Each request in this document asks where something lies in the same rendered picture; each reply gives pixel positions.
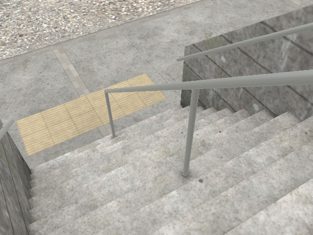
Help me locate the stairs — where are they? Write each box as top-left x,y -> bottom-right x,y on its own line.
27,105 -> 313,235

